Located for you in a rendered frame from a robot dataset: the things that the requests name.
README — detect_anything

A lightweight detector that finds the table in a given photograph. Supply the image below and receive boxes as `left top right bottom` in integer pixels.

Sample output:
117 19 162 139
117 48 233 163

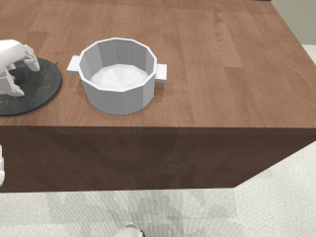
0 0 316 194

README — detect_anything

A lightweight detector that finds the knob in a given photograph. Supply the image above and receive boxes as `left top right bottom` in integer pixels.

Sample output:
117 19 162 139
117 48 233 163
8 68 27 86

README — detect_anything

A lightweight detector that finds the pot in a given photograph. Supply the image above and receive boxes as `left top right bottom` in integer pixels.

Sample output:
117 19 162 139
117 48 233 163
66 38 167 116

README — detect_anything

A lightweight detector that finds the robot left thigh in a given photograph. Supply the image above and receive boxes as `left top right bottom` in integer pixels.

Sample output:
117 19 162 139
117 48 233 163
114 227 143 237

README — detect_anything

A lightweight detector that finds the lid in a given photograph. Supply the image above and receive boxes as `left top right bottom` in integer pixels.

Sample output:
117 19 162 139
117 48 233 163
0 57 62 118

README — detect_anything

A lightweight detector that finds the left robot shin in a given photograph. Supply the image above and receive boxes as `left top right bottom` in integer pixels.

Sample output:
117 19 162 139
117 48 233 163
125 223 138 230

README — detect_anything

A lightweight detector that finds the left robot hand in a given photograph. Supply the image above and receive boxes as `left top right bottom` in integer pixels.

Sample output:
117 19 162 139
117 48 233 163
0 39 40 97

